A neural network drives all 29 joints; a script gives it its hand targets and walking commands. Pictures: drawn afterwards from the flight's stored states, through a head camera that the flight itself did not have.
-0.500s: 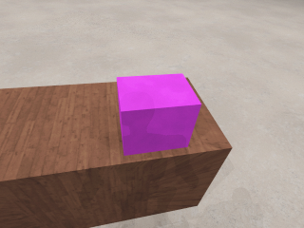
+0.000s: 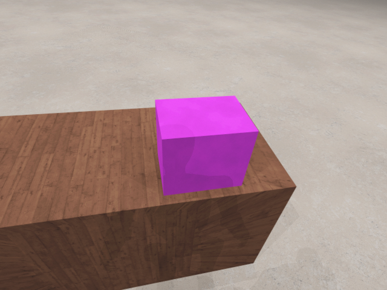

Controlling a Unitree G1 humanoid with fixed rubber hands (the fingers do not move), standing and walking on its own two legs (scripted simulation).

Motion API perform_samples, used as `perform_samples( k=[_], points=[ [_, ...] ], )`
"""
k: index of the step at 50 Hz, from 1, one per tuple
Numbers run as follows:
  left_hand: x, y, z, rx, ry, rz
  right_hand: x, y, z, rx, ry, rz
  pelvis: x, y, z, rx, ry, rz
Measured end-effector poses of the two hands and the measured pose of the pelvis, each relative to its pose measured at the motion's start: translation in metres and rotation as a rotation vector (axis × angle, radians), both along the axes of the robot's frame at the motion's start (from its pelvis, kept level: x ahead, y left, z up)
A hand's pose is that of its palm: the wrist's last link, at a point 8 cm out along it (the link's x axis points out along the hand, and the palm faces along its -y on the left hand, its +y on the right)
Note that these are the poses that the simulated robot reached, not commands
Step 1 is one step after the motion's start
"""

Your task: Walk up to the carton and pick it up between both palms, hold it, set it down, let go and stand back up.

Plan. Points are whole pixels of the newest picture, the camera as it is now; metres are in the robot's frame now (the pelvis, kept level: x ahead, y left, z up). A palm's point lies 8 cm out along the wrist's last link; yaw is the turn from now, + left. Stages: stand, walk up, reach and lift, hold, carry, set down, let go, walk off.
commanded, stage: stand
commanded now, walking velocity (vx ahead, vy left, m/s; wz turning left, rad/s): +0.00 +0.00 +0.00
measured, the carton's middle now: (200, 144) +0.59 +0.04 -0.02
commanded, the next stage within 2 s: none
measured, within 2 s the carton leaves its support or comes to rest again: neither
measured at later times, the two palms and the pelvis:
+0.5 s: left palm out of the picture +0.02 +0.29 -0.13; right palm out of the picture +0.10 -0.25 -0.12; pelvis +0.02 -0.01 +0.00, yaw +0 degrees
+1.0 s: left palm out of the picture +0.05 +0.29 -0.12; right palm out of the picture +0.11 -0.26 -0.13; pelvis +0.03 -0.01 +0.00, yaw +0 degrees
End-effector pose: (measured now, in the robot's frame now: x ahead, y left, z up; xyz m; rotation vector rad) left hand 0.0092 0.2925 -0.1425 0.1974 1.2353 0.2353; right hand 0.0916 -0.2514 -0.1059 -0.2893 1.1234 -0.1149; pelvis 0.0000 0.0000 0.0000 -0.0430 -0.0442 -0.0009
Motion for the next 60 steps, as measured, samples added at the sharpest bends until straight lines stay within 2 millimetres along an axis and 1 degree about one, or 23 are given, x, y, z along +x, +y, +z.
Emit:
perform_samples(
  k=[6, 16, 27, 40, 49, 60],
  points=[
    [-0.005, 0.003, 0.002, 0.011, 0.021, 0.004, -0.005, 0.001, -0.005, 0.009, 0.019, -0.013, 0.001, 0.001, 0.0, -0.001, 0.001, 0.0],
    [-0.003, 0.003, 0.006, 0.027, 0.028, 0.007, -0.002, -0.002, -0.011, 0.02, 0.024, -0.02, 0.005, -0.003, -0.001, 0.006, 0.003, -0.001],
    [0.009, 0.0, 0.01, 0.039, 0.046, 0.006, 0.008, -0.005, -0.015, 0.033, 0.045, -0.021, 0.019, -0.007, -0.001, 0.013, 0.021, -0.001],
    [0.032, -0.005, 0.016, 0.054, 0.032, -0.001, 0.02, -0.009, -0.019, 0.043, 0.061, -0.024, 0.032, -0.013, 0.0, 0.021, 0.04, -0.001],
    [0.042, -0.007, 0.018, 0.055, 0.014, -0.003, 0.022, -0.008, -0.022, 0.049, 0.061, -0.025, 0.033, -0.014, 0.0, 0.021, 0.042, -0.001],
    [0.041, -0.005, 0.019, 0.057, 0.003, -0.004, 0.018, -0.006, -0.022, 0.051, 0.056, -0.025, 0.029, -0.012, 0.0, 0.019, 0.036, -0.001]
  ],
)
